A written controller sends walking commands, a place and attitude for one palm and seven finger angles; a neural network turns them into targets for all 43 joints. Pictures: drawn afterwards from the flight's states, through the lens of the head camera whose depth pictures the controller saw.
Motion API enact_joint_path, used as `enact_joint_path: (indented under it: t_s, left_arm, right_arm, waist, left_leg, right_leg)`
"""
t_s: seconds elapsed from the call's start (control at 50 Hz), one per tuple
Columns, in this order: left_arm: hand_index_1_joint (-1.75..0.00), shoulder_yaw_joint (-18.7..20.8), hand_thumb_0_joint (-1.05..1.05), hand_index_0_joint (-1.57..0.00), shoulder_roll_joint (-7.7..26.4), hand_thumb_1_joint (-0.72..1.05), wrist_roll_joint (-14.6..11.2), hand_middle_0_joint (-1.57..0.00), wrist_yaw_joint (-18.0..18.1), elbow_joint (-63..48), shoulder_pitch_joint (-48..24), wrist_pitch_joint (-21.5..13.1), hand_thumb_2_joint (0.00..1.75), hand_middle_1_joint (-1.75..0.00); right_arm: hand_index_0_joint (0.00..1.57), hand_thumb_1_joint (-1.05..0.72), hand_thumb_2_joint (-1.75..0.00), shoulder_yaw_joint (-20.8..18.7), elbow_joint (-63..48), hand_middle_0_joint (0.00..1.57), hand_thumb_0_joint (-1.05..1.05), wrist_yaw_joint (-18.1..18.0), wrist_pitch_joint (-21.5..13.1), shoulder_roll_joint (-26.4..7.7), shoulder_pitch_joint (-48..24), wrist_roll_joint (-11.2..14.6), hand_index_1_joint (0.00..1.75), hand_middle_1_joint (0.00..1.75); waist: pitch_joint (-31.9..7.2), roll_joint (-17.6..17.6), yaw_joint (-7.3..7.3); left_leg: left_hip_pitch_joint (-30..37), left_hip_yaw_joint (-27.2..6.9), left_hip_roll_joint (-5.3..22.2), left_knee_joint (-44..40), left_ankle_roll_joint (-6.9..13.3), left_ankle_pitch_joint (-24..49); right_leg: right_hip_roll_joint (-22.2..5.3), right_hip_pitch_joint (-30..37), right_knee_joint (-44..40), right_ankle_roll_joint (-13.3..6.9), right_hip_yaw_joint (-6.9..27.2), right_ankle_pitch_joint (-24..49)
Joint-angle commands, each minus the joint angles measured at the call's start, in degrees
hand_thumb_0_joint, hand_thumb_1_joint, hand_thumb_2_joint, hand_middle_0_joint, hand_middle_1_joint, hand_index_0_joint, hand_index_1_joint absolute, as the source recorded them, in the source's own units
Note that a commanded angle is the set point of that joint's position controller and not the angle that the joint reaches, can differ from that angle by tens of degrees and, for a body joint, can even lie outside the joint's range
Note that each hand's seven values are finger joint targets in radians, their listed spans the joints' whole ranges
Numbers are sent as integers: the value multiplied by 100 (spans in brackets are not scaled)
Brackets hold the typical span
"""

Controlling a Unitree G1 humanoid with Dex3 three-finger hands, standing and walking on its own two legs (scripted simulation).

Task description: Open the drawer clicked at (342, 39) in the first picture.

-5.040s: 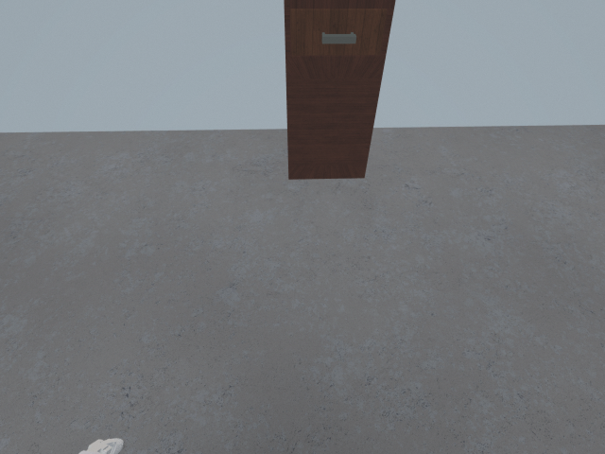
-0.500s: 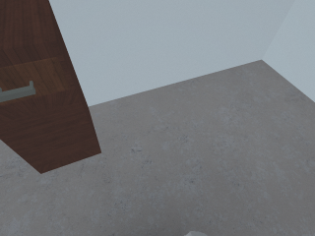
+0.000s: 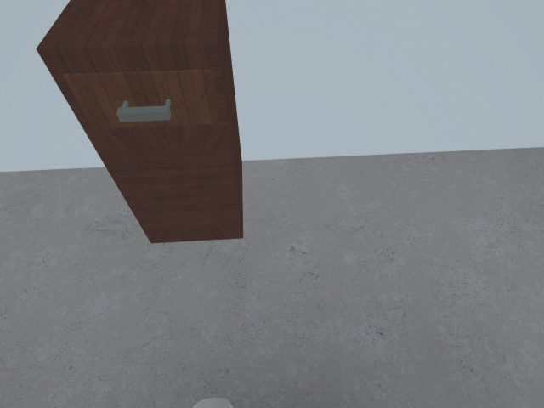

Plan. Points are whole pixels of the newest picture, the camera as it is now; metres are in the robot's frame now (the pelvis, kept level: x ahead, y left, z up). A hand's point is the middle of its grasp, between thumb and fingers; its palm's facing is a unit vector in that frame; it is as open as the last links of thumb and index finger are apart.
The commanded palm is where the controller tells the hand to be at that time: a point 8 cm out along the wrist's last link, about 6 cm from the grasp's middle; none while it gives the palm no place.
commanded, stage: turn to face it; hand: left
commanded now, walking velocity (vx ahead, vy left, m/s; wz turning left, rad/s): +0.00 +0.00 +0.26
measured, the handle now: (145, 108) +0.76 +0.38 -0.06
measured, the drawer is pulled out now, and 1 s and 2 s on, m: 0.00 0.00 0.00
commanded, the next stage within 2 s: take the last steps up to it in 0.12 s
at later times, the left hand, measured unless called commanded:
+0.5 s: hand out of the picture +0.06 +0.21 -0.16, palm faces +0.13 -0.96 -0.25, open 7.4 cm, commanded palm none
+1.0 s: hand out of the picture +0.00 +0.21 -0.18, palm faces +0.26 -0.96 -0.13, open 7.4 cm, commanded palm none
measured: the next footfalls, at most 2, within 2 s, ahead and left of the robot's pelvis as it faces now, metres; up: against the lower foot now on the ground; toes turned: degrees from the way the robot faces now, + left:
left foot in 0.06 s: +0.02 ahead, +0.13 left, +0.00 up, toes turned +6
right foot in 0.46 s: +0.07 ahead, -0.09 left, +0.00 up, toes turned +0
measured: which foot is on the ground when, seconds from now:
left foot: up 0.00-0.04, down 0.06-0.46, up 0.48-0.92, down 0.94-1.00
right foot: down 0.00-0.06, up 0.08-0.44, down 0.46-0.94, up 0.96-1.00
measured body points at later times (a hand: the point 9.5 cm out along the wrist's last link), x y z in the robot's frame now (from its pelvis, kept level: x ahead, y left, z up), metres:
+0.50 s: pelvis +0.02 +0.01 -0.01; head +0.02 -0.02 +0.44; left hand +0.05 +0.26 -0.14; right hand +0.07 -0.22 -0.17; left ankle -0.02 +0.13 -0.73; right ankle +0.03 -0.09 -0.74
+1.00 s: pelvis +0.13 +0.08 -0.01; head +0.16 +0.10 +0.44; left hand -0.01 +0.26 -0.17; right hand +0.25 -0.13 -0.16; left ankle +0.17 +0.19 -0.74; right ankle +0.04 -0.07 -0.69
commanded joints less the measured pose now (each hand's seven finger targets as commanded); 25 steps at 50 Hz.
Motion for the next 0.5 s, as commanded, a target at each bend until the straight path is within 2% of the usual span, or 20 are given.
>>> enact_joint_path:
  t_s: [0.0,0.02,0.04,0.06,0.08,0.1,0.12,0.14,0.18,0.2,0.24,0.32,0.36,0.38,0.4,0.42,0.44,0.46,0.48]
  left_arm:
    - [-30,450,0,-20,1398,90,-74,-20,82,-103,257,-40,90,-30]
    - [-30,420,0,-20,1220,90,-135,-20,58,-158,284,-12,90,-30]
    - [-30,316,0,-20,826,90,-141,-20,14,-336,242,6,90,-30]
    - [-30,229,0,-20,738,90,-100,-20,45,-467,-61,65,90,-30]
    - [-30,253,0,-20,747,90,-100,-20,91,-351,-287,126,90,-30]
    - [-30,280,0,-20,794,90,-130,-20,71,-258,-308,141,90,-30]
    - [-30,293,0,-20,808,90,-130,-20,35,-137,-260,143,90,-30]
    - [-30,293,0,-20,800,90,-126,-20,2,-43,-78,126,90,-30]
    - [-30,269,0,-20,757,90,-128,-20,-10,33,-19,136,90,-30]
    - [-30,241,0,-20,736,90,-130,-20,-5,46,-13,142,90,-30]
    - [-30,218,0,-20,659,90,-123,-20,-23,46,-110,110,90,-30]
    - [-30,161,0,-20,520,90,-83,-20,-94,6,-267,28,90,-30]
    - [-30,150,0,-20,456,90,-70,-20,-133,67,-139,-48,90,-30]
    - [-30,143,0,-20,426,90,-67,-20,-144,153,101,-88,90,-30]
    - [-30,161,0,-20,444,90,-55,-20,-139,294,450,-133,90,-30]
    - [-30,199,0,-20,608,90,-26,-20,-114,440,848,-209,90,-30]
    - [-30,304,0,-20,1113,90,37,-20,-51,552,1232,-282,90,-30]
    - [-30,356,0,-20,1405,90,-33,-20,-13,534,1548,-264,90,-30]
    - [-30,350,0,-20,1291,90,-62,-20,8,567,1430,-312,90,-30]
  right_arm:
    - [20,-90,-90,4,-391,20,0,-23,-342,-330,147,-7,30,30]
    - [20,-90,-90,-77,-326,20,0,-36,-408,-722,394,-43,30,30]
    - [20,-90,-90,-206,-333,20,0,-49,-420,-1281,642,-68,30,30]
    - [20,-90,-90,-219,-259,20,0,-99,-369,-1415,872,-43,30,30]
    - [20,-90,-90,-169,-141,20,0,-186,-403,-1198,861,-58,30,30]
    - [20,-90,-90,-120,-193,20,0,-230,-391,-1028,530,-69,30,30]
    - [20,-90,-90,-57,-257,20,0,-238,-397,-854,258,-70,30,30]
    - [20,-90,-90,-23,-294,20,0,-242,-427,-783,132,-59,30,30]
    - [20,-90,-90,-14,-276,20,0,-241,-456,-766,162,-47,30,30]
    - [20,-90,-90,-13,-235,20,0,-245,-464,-740,221,-42,30,30]
    - [20,-90,-90,-13,-149,20,0,-240,-484,-722,441,-56,30,30]
    - [20,-90,-90,-28,-10,20,0,-207,-503,-676,598,-107,30,30]
    - [20,-90,-90,-21,52,20,0,-194,-515,-655,569,-111,30,30]
    - [20,-90,-90,-14,74,20,0,-193,-521,-615,501,-98,30,30]
    - [20,-90,-90,-1,95,20,0,-191,-526,-539,455,-75,30,30]
    - [20,-90,-90,34,106,20,0,-178,-555,-344,474,-38,30,30]
    - [20,-90,-90,109,15,20,0,-136,-596,63,539,24,30,30]
    - [20,-90,-90,58,-223,20,0,-96,-561,-167,138,-58,30,30]
    - [20,-90,-90,4,-208,20,0,-54,-527,-312,-80,-99,30,30]
  waist:
    - [-1016,-1034,-69]
    - [-1248,-146,-219]
    - [-1314,1546,-348]
    - [-1177,1519,-482]
    - [-1075,1672,-481]
    - [-753,1549,-348]
    - [-575,1296,-222]
    - [-659,1068,-118]
    - [-696,905,-106]
    - [-744,871,-127]
    - [-819,811,-216]
    - [-473,938,-272]
    - [-299,925,-177]
    - [-298,894,-48]
    - [-316,663,124]
    - [-326,75,296]
    - [-361,-1364,423]
    - [-103,-1504,631]
    - [311,-1324,568]
  left_leg:
    - [857,403,-134,-2190,170,1192]
    - [1963,-80,424,-2551,371,2470]
    - [2822,-1738,1858,-2426,1000,4719]
    - [2374,-1838,2293,-2414,1559,5683]
    - [2061,-1698,2002,-2413,1547,5757]
    - [1766,-1442,1776,-2434,1515,5421]
    - [1562,-1169,1506,-2478,1394,5195]
    - [1653,-983,1369,-2478,1313,5049]
    - [1723,-892,1253,-2549,1295,4948]
    - [1834,-906,1253,-2553,1322,4936]
    - [1997,-1026,1263,-2626,1374,4467]
    - [1490,-1379,1260,-2966,1437,2126]
    - [1095,-1490,1167,-2994,1382,1313]
    - [879,-1437,1066,-2867,1298,968]
    - [441,-1295,886,-2530,1144,522]
    - [-146,-967,468,-1793,884,132]
    - [-1278,-150,-212,-341,554,-396]
    - [-1775,-244,-179,685,481,-929]
    - [-1855,-544,48,1282,510,-445]
  right_leg:
    - [-972,808,168,-378,583,3477]
    - [-722,-51,920,-65,309,2495]
    - [-43,-1624,1963,302,163,-778]
    - [63,-1760,2624,318,617,-1998]
    - [80,-1722,2983,304,994,-1778]
    - [53,-1767,3200,305,1073,-1457]
    - [73,-1696,3262,307,1076,-1094]
    - [105,-1667,3254,324,1016,-877]
    - [167,-1557,2980,367,975,-732]
    - [203,-1522,2782,377,964,-717]
    - [276,-1453,2420,362,912,-760]
    - [405,-1080,1482,246,745,-910]
    - [529,-641,871,184,634,-792]
    - [584,-245,392,171,569,-492]
    - [597,473,-267,156,520,6]
    - [308,1218,-863,75,874,45]
    - [-1020,1939,-1651,-364,2522,-738]
    - [-1892,1408,-2299,-897,3842,-1632]
    - [-1851,730,-2580,-1016,4023,-2277]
